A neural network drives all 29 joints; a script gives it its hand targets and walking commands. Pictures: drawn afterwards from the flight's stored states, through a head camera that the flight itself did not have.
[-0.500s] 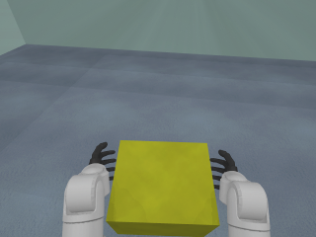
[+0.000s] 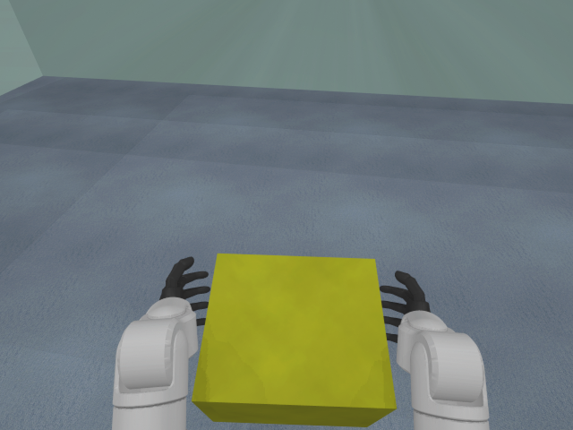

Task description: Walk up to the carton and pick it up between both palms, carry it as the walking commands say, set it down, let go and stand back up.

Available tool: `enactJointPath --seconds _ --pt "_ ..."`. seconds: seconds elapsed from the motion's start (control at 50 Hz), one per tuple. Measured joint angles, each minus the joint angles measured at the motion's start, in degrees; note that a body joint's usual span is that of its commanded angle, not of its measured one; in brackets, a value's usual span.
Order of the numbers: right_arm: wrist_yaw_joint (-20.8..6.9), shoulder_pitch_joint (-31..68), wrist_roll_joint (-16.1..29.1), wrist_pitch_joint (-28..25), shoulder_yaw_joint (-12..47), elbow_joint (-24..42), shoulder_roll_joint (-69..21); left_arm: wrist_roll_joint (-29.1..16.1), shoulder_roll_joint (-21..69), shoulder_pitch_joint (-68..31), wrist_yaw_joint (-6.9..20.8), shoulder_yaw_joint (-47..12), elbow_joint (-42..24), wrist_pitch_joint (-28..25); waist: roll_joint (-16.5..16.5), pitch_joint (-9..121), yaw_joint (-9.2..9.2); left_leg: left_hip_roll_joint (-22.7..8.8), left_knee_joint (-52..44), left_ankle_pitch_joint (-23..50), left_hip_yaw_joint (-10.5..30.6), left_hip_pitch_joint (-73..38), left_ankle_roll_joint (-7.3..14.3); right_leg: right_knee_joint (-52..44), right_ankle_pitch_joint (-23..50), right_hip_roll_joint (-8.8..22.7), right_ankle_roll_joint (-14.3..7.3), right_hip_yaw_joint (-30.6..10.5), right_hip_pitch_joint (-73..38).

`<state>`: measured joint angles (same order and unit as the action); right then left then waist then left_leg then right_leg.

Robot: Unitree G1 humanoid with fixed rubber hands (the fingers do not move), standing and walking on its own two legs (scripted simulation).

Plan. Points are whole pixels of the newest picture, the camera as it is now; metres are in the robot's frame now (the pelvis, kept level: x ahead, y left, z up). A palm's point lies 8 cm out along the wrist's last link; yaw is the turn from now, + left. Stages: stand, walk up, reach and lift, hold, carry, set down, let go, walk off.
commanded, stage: carry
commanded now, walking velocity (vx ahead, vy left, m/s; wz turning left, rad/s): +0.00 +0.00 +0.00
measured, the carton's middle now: (293, 341) +0.28 +0.00 +0.01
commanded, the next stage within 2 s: none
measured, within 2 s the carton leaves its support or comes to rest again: neither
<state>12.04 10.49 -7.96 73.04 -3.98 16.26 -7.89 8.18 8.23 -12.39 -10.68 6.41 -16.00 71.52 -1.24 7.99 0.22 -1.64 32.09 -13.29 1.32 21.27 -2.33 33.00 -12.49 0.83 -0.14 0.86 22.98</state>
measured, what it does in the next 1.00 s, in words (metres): stands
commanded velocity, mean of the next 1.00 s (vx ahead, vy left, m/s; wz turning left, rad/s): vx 0.00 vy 0.00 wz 0.00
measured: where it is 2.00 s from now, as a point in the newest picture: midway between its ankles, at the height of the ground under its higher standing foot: outside the picture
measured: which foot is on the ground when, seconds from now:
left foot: down 0.00-1.00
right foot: down 0.00-1.00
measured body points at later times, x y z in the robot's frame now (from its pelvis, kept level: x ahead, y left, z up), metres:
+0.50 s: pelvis +0.00 +0.00 +0.00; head -0.02 -0.01 +0.45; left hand +0.28 +0.16 +0.09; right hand +0.28 -0.15 +0.07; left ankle +0.04 +0.15 -0.73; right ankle +0.05 -0.12 -0.73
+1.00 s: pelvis +0.00 +0.00 +0.00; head -0.02 +0.00 +0.45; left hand +0.28 +0.16 +0.09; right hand +0.28 -0.15 +0.07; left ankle +0.04 +0.15 -0.73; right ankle +0.05 -0.12 -0.73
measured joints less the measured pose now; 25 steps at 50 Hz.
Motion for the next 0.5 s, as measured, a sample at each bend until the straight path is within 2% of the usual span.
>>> enactJointPath --seconds 0.5 --pt "-0.8 -0.1 -0.1 -4.3 -0.2 -2.9 0.0 0.4 -0.1 0.6 0.7 0.2 1.9 -4.0 0.3 -1.2 0.01 -0.2 0.1 -0.1 -0.1 0.2 -0.1 -0.1 0.1 -0.2 -0.1 0.0 0.2"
